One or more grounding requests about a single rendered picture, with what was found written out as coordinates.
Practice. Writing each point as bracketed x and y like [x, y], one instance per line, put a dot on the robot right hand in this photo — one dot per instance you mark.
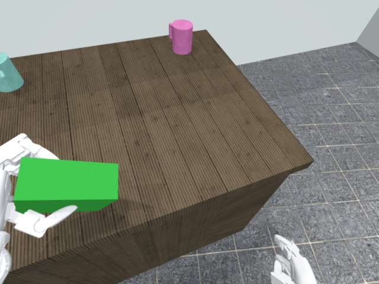
[297, 271]

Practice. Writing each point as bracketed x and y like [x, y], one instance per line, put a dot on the table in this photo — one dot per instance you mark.
[199, 153]

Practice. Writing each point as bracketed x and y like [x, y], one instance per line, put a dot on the sponge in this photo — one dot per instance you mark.
[47, 185]

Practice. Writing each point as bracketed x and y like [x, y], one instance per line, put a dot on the robot left hand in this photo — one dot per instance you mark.
[31, 222]

